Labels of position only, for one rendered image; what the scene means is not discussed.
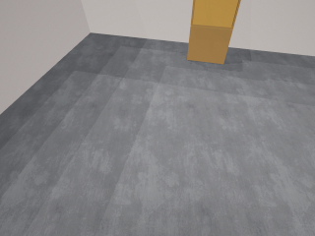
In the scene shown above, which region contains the cupboard door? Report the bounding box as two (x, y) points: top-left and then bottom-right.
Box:
(193, 0), (238, 28)

